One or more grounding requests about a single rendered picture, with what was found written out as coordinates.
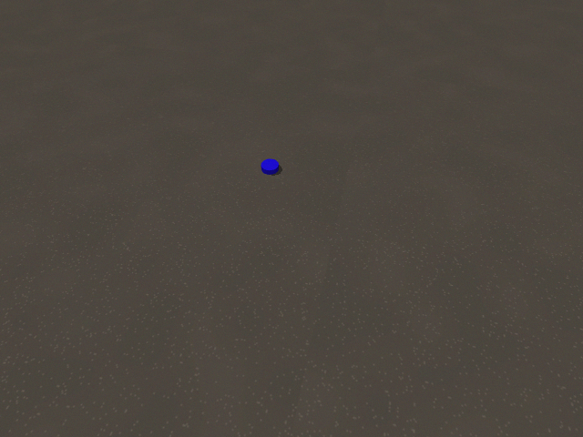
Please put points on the tin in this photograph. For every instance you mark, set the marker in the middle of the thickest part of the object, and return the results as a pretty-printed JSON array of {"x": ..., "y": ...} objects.
[{"x": 269, "y": 166}]

